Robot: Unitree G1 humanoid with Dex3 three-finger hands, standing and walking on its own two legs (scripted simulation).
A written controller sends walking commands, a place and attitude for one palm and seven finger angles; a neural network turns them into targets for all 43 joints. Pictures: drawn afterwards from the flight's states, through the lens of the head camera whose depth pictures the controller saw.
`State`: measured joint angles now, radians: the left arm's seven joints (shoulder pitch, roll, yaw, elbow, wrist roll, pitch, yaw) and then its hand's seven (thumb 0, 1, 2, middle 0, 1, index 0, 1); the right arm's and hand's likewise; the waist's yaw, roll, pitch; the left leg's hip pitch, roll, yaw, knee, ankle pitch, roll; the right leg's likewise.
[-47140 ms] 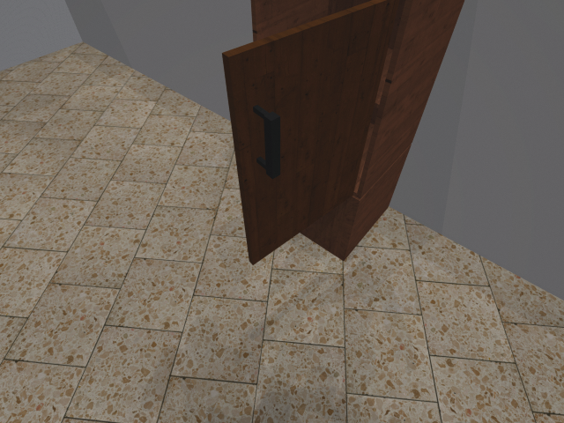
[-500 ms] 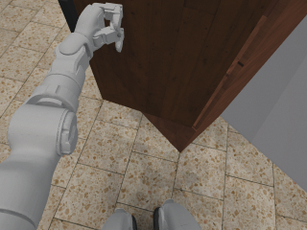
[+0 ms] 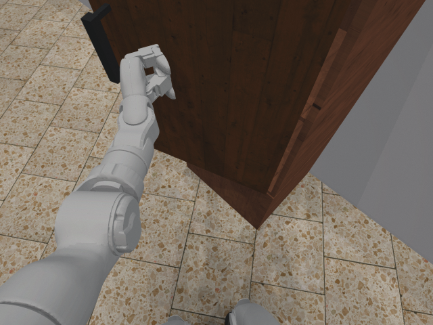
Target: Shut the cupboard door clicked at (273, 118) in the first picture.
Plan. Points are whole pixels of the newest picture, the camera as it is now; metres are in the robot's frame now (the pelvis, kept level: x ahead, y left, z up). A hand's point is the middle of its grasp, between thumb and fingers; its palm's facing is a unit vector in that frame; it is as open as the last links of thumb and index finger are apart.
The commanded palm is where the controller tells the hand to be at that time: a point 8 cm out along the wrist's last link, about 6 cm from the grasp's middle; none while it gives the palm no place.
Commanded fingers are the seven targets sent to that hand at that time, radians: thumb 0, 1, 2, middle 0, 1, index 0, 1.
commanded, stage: pull the fist back off the door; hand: left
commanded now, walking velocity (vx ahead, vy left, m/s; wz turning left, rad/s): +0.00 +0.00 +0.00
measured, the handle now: (110, 45) +0.63 +0.12 +0.12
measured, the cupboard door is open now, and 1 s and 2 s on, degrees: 19 19 19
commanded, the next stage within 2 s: draw the hand back to the body in 0.48 s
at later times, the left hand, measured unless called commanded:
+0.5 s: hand (166, 117) +0.43 +0.02 +0.13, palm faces -0.01 -1.00 -0.04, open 3.1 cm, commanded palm +0.41 +0.08 +0.13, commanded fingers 0.00 0.90 0.90 -1.30 -1.50 -1.30 -1.50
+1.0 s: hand (99, 158) +0.35 +0.11 +0.16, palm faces +0.02 -1.00 -0.02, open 3.1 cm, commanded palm +0.31 +0.15 +0.16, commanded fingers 0.00 0.90 0.90 -1.27 -1.47 -1.27 -1.47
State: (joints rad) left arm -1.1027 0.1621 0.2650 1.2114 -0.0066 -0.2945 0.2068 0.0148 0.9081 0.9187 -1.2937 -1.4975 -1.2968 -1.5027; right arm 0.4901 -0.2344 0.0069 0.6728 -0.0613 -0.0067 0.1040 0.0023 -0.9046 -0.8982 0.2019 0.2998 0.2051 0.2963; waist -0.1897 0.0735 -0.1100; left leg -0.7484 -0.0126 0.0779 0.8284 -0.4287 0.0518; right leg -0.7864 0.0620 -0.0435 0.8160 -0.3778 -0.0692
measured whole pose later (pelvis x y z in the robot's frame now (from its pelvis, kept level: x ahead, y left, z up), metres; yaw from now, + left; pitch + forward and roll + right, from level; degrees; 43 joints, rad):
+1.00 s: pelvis -0.02 +0.00 +0.03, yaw +0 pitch +3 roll +0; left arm -0.33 0.14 0.05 0.40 -0.16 -0.18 0.03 0.02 0.90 0.90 -1.30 -1.50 -1.30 -1.50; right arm 0.34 -0.27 -0.01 0.64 0.05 0.00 -0.01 0.01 -0.91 -0.90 0.20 0.30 0.20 0.30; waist -0.03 0.05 -0.06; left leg -0.34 -0.02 0.07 0.60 -0.32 0.05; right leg -0.37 0.06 -0.04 0.59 -0.28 -0.07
